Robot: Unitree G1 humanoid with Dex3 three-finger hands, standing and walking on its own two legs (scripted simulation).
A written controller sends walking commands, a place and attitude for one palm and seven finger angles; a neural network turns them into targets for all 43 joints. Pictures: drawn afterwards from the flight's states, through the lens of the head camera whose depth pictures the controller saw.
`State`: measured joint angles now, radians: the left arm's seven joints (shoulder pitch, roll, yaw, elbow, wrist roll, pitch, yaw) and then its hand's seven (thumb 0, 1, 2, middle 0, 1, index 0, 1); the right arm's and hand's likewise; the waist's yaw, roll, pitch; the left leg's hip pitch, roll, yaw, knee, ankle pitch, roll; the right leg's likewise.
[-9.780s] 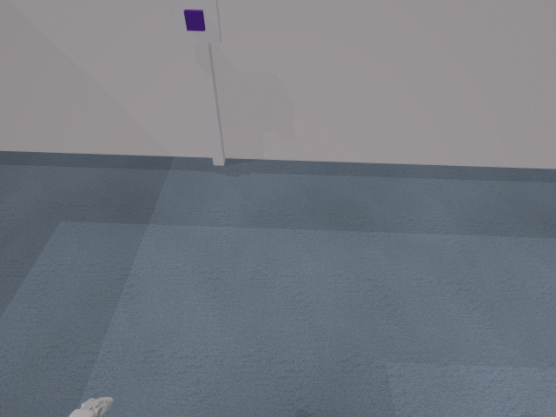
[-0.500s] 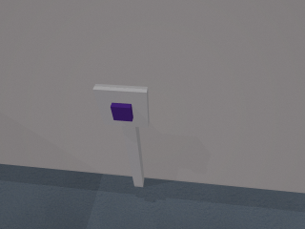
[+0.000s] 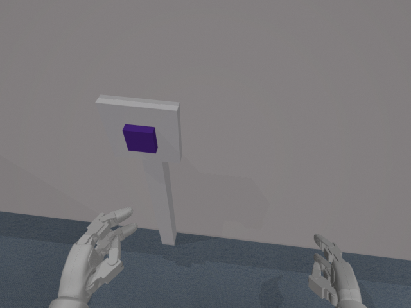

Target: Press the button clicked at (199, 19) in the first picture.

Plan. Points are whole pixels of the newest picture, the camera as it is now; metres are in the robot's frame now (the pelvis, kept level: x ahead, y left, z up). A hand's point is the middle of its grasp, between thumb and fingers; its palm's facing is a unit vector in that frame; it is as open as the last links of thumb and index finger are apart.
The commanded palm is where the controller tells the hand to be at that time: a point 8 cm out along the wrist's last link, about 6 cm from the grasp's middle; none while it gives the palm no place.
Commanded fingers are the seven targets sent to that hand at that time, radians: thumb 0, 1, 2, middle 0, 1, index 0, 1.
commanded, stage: raise the hand and make a fist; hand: left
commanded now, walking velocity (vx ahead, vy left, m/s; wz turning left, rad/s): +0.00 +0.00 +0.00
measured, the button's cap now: (141, 138) +0.48 +0.18 +0.04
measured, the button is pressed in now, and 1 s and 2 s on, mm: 0 0 0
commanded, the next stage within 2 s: aim a knuckle at the button in 1.66 s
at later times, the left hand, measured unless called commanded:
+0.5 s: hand (103, 281) +0.17 +0.18 +0.01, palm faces -0.08 -1.00 -0.02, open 3.1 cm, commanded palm +0.13 +0.25 +0.01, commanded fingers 0.00 0.90 0.90 -1.30 -1.50 -1.30 -1.50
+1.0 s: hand (73, 275) +0.18 +0.23 +0.02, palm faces -0.06 -1.00 -0.05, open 3.1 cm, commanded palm +0.16 +0.29 +0.03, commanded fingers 0.00 0.90 0.90 -1.30 -1.50 -1.30 -1.50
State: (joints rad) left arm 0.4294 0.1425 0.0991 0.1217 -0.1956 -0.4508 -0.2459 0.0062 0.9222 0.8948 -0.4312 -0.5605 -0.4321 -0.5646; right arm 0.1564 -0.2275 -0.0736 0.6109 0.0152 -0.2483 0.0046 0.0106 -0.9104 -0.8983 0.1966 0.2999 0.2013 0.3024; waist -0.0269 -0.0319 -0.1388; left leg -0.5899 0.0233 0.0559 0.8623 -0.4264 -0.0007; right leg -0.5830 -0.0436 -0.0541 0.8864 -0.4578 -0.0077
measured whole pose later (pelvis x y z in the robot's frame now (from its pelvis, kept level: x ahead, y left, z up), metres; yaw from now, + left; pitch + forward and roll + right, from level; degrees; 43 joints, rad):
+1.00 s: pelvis -0.03 +0.03 -0.03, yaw +1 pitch +12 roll -4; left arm 0.42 0.28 0.19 -0.06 -0.26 -0.28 -0.32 0.01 0.90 0.90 -1.29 -1.50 -1.29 -1.50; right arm 0.23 -0.21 0.03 0.46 0.04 -0.19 -0.04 0.01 -0.90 -0.90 0.20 0.30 0.20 0.30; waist -0.01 0.03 -0.14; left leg -0.80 0.03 0.01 1.09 -0.49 0.04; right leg -0.73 -0.04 -0.09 1.01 -0.47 0.02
